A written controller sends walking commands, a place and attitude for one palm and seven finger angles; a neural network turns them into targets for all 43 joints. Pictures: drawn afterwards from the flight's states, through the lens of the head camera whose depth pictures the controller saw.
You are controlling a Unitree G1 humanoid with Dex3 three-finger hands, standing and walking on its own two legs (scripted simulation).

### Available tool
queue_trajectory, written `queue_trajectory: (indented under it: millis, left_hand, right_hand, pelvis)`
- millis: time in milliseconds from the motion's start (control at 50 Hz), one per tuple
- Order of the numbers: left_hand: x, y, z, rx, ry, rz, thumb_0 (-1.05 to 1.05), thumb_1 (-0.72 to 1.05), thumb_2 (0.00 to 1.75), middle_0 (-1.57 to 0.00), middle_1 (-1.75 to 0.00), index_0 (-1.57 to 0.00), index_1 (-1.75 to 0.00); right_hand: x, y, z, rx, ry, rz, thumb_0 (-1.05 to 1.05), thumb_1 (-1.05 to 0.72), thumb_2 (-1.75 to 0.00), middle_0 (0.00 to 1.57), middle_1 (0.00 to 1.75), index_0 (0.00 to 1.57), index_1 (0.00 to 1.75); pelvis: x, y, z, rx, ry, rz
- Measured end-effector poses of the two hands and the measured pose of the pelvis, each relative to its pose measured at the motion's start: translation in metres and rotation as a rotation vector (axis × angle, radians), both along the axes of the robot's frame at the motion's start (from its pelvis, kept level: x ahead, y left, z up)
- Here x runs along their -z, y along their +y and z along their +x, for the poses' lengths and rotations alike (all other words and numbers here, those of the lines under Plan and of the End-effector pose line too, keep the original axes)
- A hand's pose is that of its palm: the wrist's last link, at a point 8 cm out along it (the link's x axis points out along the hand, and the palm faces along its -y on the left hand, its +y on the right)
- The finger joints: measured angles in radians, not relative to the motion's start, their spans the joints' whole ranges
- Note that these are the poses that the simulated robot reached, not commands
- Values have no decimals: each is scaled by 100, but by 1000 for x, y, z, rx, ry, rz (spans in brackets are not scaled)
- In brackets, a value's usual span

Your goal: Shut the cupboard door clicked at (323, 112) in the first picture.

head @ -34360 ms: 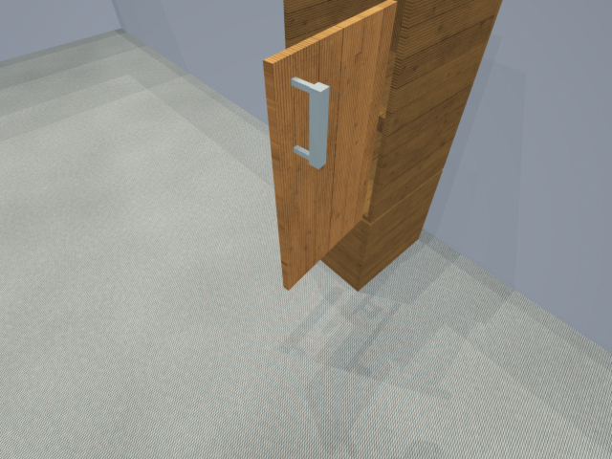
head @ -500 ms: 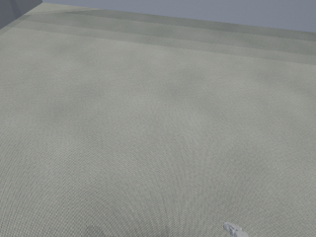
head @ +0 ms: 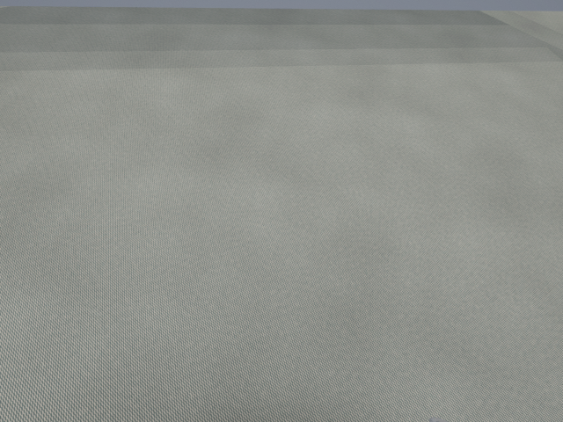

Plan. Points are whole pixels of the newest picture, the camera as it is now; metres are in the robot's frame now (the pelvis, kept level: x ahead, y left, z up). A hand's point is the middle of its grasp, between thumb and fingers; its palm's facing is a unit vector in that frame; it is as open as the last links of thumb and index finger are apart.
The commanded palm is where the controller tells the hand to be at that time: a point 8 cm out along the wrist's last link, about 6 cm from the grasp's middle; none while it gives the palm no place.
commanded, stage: turn to face it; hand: left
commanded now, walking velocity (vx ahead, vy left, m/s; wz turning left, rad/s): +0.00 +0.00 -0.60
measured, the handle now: out of the picture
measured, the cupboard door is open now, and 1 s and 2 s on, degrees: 62 62 62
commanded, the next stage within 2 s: none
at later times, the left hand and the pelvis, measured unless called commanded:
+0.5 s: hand (204, 410) +0.15 +0.12 -0.14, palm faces -0.30 -0.91 -0.27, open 7.4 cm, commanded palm none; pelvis -0.01 -0.04 +0.01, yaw -18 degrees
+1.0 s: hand (199, 376) +0.21 +0.14 -0.16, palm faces -0.50 -0.84 -0.20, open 7.4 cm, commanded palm none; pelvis +0.02 +0.00 +0.02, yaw -34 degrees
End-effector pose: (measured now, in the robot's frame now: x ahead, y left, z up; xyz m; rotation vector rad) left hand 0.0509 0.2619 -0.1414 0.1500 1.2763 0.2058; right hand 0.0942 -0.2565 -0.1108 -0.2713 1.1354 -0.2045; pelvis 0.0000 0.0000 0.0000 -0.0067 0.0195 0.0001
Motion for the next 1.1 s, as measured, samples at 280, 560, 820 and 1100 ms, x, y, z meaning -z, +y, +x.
queue_trajectory:
  millis: [280, 560, 820, 1100]
  left_hand:
    - [-35, -27, 112, 280, -144, 22, 0, 91, 90, -20, -30, -20, -30]
    - [-32, -97, 103, 434, -70, 20, 0, 90, 90, -20, -30, -21, -30]
    - [5, -67, 118, 476, 35, -27, 1, 90, 90, -21, -30, -21, -30]
    - [-19, -101, 203, 705, -37, -22, 1, 91, 90, -20, -30, -20, -30]
  right_hand:
    - [8, -3, -87, 203, 71, 73, 0, -90, -90, 21, 30, 20, 30]
    - [14, -55, -125, 387, 80, 79, 0, -91, -90, 20, 30, 20, 30]
    - [-6, -32, -86, 440, -45, -6, 0, -91, -90, 20, 30, 20, 30]
    - [-12, 14, -163, 653, 38, 34, 0, -90, -90, 21, 30, 20, 30]
  pelvis:
    - [-10, -8, -3, 186, -10, -19]
    - [-11, -40, -6, 340, -5, 26]
    - [-1, -11, 17, 476, 23, -3]
    - [-15, -5, 23, 668, 9, -45]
